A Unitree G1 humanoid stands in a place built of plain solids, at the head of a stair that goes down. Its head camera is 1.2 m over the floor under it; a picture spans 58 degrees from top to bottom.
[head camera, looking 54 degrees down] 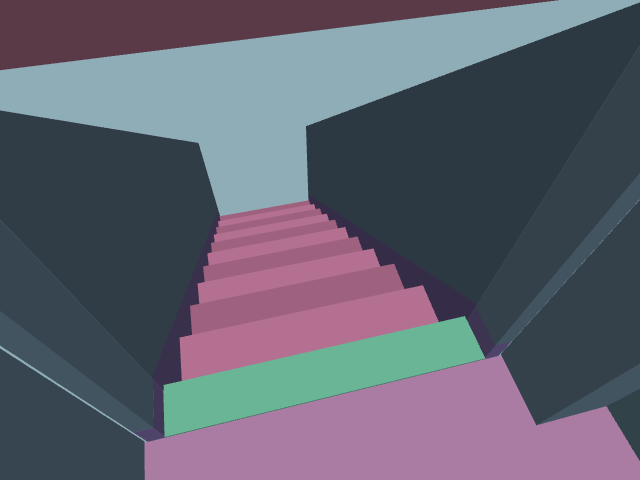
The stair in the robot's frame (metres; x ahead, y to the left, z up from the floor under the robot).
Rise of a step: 0.21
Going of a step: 0.24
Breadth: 0.90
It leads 13 degrees to the left of straight ahead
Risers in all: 11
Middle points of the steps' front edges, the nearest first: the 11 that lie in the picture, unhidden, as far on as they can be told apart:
0.48 0.00 0.00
0.71 0.05 -0.21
0.94 0.11 -0.42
1.17 0.16 -0.62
1.40 0.22 -0.83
1.63 0.27 -1.04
1.86 0.33 -1.25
2.09 0.38 -1.46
2.32 0.44 -1.67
2.55 0.49 -1.88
2.78 0.55 -2.09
